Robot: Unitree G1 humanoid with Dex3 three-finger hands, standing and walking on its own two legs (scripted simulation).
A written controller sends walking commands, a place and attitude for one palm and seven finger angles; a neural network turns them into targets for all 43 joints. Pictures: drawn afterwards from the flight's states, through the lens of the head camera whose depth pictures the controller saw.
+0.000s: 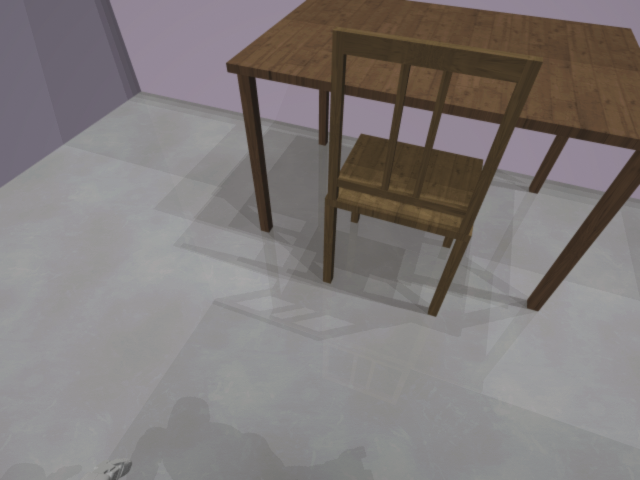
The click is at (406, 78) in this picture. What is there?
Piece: chair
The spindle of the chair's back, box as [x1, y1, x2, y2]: [381, 64, 410, 190]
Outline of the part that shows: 405,64 401,64 381,189 387,190 410,66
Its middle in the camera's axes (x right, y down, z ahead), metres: +0.18 -0.26 +0.98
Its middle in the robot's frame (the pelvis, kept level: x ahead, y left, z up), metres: +0.91 -0.14 -0.06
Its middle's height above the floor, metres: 0.70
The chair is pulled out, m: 0.00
